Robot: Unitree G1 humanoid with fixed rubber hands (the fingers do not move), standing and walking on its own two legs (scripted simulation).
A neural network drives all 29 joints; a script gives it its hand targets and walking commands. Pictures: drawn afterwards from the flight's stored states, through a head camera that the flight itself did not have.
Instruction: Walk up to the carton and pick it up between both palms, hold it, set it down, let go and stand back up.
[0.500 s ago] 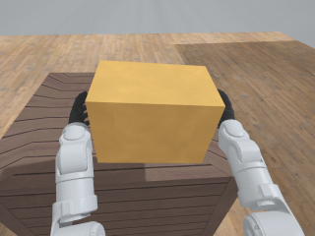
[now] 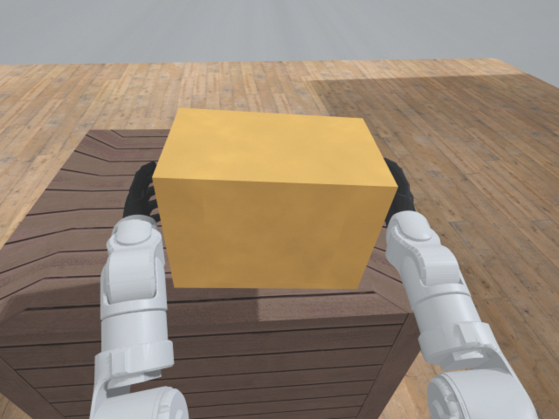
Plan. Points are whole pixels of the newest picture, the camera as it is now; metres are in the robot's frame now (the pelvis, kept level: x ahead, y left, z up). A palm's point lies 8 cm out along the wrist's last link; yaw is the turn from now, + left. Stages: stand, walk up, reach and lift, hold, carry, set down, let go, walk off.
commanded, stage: hold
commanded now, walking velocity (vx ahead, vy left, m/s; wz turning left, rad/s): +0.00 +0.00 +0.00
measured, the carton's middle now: (270, 201) +0.39 +0.00 +0.16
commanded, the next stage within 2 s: none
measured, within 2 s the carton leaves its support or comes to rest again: neither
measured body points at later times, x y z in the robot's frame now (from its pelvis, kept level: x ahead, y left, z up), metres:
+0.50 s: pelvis +0.00 +0.00 +0.00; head -0.04 +0.03 +0.45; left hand +0.37 +0.18 +0.16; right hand +0.36 -0.18 +0.16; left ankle +0.05 +0.13 -0.75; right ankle +0.00 -0.11 -0.75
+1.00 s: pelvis +0.00 +0.00 +0.00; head -0.04 +0.03 +0.45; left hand +0.37 +0.18 +0.16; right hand +0.36 -0.18 +0.16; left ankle +0.05 +0.13 -0.75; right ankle +0.00 -0.11 -0.75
